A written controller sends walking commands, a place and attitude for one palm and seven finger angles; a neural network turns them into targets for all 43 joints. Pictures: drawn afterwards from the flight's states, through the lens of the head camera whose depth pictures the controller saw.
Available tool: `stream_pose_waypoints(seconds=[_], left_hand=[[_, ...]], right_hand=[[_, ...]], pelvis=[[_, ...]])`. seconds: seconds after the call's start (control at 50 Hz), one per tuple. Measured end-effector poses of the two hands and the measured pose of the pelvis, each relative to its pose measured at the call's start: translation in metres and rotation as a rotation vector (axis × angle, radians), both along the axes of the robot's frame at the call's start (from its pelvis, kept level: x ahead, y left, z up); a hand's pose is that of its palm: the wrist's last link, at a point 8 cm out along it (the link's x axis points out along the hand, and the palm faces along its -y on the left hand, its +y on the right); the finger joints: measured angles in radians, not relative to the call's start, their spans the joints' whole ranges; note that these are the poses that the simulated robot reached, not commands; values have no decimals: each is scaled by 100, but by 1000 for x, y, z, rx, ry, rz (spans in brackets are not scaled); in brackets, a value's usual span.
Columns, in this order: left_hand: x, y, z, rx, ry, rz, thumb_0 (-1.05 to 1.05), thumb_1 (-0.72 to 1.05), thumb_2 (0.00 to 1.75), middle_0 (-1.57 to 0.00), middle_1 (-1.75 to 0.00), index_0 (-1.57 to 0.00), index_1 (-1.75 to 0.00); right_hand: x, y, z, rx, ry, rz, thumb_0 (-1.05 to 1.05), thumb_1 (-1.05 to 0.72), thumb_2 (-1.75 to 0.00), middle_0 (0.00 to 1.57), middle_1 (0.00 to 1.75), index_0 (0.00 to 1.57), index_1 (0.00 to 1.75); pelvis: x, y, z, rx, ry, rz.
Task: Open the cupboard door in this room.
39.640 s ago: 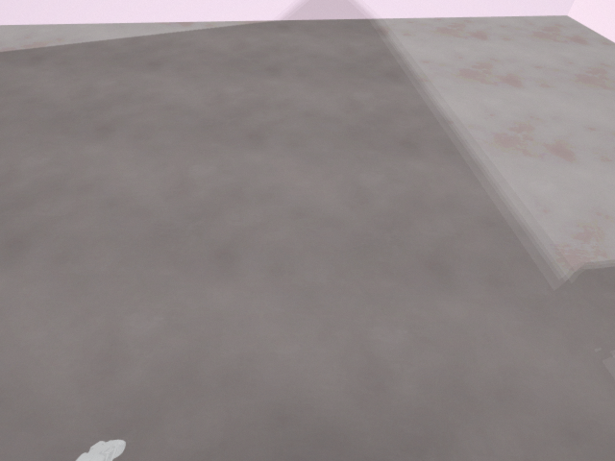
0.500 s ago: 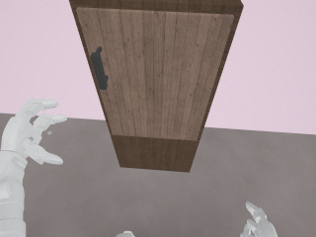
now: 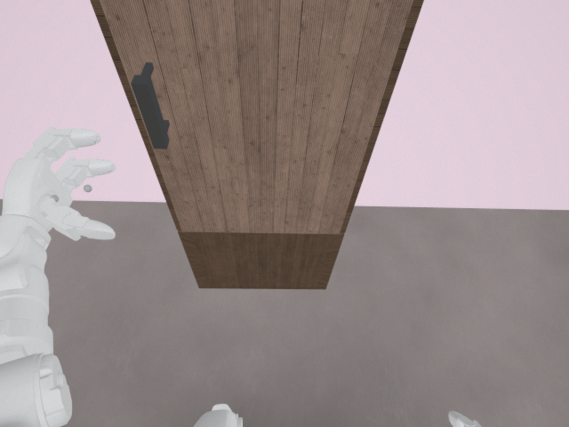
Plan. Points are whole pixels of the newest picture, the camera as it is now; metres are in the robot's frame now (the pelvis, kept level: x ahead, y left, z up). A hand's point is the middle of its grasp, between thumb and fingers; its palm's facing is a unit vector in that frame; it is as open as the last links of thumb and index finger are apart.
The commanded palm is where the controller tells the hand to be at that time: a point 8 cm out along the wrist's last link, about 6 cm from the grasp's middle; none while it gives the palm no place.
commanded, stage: move the hooked fingers beside the handle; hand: left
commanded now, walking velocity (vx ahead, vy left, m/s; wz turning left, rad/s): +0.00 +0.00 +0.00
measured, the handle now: (154, 107) +0.58 +0.23 +0.10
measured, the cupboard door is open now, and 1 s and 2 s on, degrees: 0 0 0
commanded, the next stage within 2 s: slide the fingers in behind the handle in 1.70 s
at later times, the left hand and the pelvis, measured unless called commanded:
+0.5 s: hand (103, 150) +0.47 +0.27 +0.11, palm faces +0.04 -1.00 +0.01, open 14.0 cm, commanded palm +0.45 +0.32 +0.11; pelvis +0.00 +0.00 -0.01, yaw -1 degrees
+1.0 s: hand (107, 121) +0.53 +0.29 +0.12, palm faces +0.02 -1.00 +0.01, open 14.0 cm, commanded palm +0.51 +0.33 +0.10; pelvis +0.01 +0.00 -0.02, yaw -2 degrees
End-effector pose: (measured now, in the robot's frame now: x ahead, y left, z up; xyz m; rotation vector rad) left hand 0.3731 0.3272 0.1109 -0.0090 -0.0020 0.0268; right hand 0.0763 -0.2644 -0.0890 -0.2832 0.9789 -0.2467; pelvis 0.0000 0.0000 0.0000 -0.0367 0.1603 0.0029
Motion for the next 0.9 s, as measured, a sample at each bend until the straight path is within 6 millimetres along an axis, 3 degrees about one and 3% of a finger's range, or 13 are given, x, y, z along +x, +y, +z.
stream_pose_waypoints(seconds=[0.34,0.64,0.9], left_hand=[[46,-3,0,-9,14,13,-1,-50,30,-30,-120,-30,-120],[88,1,2,-14,25,-1,-1,-50,30,-29,-120,-30,-120],[121,13,4,-2,32,9,-1,-50,30,-29,-120,-30,-120]], right_hand=[[-17,-6,-8,-12,98,-39,1,-91,-90,20,30,20,30],[-66,-20,-13,-49,275,-132,1,-91,-90,20,30,20,30],[-95,-11,-12,-62,374,-185,0,-91,-90,20,30,20,30]], pelvis=[[2,-1,-6,-5,55,-7],[5,-5,-14,-16,124,-17],[6,0,-21,-32,180,-26]])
